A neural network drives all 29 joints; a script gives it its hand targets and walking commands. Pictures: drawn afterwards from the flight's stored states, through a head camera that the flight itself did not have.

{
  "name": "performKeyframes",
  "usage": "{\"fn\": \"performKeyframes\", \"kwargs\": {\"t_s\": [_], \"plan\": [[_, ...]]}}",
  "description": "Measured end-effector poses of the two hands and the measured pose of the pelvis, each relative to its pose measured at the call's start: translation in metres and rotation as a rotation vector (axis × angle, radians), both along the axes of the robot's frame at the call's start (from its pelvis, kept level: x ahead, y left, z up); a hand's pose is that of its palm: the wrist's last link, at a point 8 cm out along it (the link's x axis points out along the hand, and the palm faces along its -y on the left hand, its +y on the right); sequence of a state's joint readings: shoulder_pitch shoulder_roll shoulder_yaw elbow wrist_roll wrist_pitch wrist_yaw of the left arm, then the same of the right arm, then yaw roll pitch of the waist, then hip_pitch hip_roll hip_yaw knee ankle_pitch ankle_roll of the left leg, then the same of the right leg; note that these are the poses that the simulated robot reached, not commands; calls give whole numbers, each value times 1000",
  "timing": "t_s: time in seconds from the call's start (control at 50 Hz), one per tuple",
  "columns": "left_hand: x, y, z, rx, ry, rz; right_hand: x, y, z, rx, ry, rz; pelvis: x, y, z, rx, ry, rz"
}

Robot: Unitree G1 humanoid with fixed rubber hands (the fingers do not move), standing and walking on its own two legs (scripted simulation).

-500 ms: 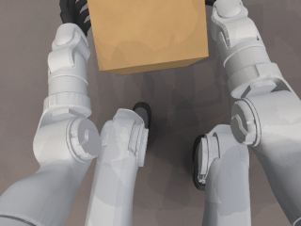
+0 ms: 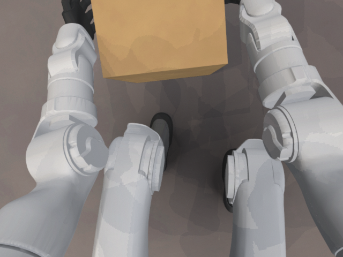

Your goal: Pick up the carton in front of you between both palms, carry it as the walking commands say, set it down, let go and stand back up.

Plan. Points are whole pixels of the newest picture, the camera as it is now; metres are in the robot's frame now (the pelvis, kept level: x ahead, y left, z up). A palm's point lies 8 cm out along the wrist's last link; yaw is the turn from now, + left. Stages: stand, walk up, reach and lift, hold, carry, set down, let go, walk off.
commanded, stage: set down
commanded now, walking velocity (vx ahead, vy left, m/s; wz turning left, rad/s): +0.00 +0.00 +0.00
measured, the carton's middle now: (164, 29) +0.51 +0.12 -0.25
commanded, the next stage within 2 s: let go in 1.66 s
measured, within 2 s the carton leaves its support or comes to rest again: rests again in 0.42 s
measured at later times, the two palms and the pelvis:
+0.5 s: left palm (78, 43) +0.46 +0.28 -0.18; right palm out of the picture +0.56 -0.07 -0.20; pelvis -0.01 +0.01 +0.00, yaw +2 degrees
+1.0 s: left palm (36, 29) +0.46 +0.29 -0.08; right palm out of the picture +0.59 -0.07 -0.07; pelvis -0.01 +0.01 +0.05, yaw +0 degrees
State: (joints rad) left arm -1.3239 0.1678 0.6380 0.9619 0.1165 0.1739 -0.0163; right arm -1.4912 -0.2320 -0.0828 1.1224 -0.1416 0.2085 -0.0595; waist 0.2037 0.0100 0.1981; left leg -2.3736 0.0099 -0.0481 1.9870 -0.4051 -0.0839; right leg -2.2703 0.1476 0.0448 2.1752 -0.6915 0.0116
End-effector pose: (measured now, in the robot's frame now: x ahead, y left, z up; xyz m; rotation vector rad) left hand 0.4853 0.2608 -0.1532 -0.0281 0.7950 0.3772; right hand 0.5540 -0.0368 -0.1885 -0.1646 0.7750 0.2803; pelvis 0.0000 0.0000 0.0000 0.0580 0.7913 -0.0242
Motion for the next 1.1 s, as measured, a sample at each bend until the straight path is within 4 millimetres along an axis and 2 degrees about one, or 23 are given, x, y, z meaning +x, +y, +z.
{"fn": "performKeyframes", "kwargs": {"t_s": [0.28, 0.38, 0.44, 0.56, 0.64, 0.72, 0.82, 0.96, 1.1], "plan": [[-3, 7, -8, 9, 13, -3, -1, 3, -3, 32, -17, 30, -2, 2, -3, 5, -35, 4], [-10, 7, -14, 3, 20, 13, 1, 4, -4, 29, -47, 45, -4, 3, -4, 11, -55, 6], [-19, 12, -20, 18, 30, 39, 4, -7, -8, -3, -72, 22, -7, 4, -3, 16, -70, 9], [-32, 26, -32, 38, 37, 72, 9, -47, -15, -57, -64, -38, -9, 8, -2, 19, -69, -2], [-25, 27, -31, 38, 3, 59, 19, -50, -3, -47, -98, -45, -10, 12, -2, 10, -66, -10], [-15, 25, -17, 34, -55, 61, 27, -42, 16, -35, -144, -46, -11, 15, -2, 2, -61, -6], [-12, 21, 11, 15, -132, 79, 33, -33, 49, -48, -190, -45, -13, 16, 7, -8, -57, 12], [-22, 26, 60, 11, -144, 103, 37, -29, 105, -72, -159, -62, -11, 14, 39, -26, -36, 26], [-19, 26, 106, 15, -155, 93, 40, -34, 149, -69, -144, -70, -5, 15, 70, -38, 6, 35]]}}
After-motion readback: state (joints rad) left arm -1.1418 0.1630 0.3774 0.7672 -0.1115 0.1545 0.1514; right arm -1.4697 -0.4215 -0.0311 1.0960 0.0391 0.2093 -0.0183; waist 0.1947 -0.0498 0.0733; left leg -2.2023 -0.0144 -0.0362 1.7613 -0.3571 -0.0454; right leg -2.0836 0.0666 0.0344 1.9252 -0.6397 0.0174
